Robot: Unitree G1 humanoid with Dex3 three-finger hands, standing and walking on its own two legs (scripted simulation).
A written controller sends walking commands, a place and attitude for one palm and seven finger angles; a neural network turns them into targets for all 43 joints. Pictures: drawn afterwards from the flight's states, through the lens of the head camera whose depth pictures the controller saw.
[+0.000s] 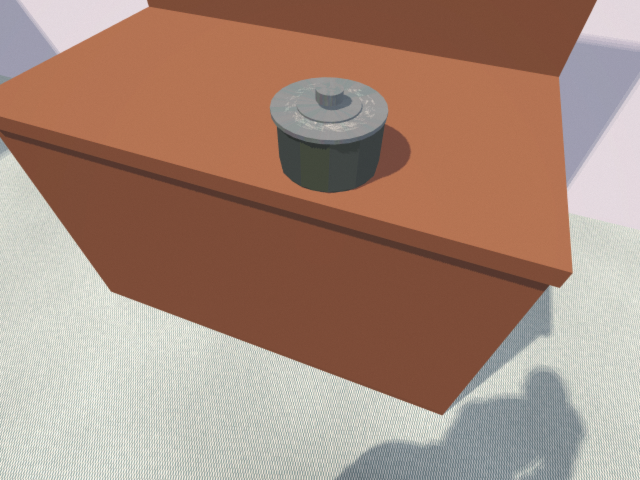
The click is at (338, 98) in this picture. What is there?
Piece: lid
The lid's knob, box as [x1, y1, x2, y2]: [316, 81, 343, 105]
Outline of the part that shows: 319,83 316,86 317,102 323,105 336,105 342,101 343,87 340,84 330,81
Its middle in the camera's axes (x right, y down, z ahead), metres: +0.01 -0.24 +0.64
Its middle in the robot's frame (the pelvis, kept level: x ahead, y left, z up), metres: +0.66 +0.03 +0.15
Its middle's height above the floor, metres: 0.92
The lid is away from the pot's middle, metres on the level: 0.00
